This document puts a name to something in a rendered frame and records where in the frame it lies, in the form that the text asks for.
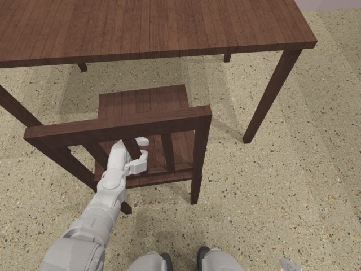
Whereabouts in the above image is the robot right shin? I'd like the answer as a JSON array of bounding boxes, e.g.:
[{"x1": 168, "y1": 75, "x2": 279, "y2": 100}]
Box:
[{"x1": 205, "y1": 248, "x2": 220, "y2": 256}]

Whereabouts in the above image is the left robot upper arm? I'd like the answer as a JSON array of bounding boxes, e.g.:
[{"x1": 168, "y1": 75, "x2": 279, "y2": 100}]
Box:
[{"x1": 41, "y1": 238, "x2": 105, "y2": 271}]

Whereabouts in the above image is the left robot forearm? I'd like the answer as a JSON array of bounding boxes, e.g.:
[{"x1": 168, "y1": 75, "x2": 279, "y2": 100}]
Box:
[{"x1": 39, "y1": 168, "x2": 126, "y2": 271}]

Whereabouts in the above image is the left robot hand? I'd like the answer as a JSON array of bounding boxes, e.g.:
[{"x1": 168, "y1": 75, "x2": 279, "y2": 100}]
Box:
[{"x1": 107, "y1": 137, "x2": 149, "y2": 176}]

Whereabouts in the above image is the table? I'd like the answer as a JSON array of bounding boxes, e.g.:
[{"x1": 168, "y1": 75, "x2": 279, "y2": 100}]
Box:
[{"x1": 0, "y1": 0, "x2": 318, "y2": 153}]

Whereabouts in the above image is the right robot foot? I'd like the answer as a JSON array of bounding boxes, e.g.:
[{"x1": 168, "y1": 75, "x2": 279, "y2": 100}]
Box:
[{"x1": 197, "y1": 246, "x2": 210, "y2": 271}]

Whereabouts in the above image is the right robot hand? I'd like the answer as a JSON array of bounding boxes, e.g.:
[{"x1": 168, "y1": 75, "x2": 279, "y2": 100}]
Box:
[{"x1": 280, "y1": 258, "x2": 302, "y2": 271}]

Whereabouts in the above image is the chair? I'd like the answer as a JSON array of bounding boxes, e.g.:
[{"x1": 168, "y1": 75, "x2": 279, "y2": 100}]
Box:
[{"x1": 23, "y1": 84, "x2": 212, "y2": 215}]

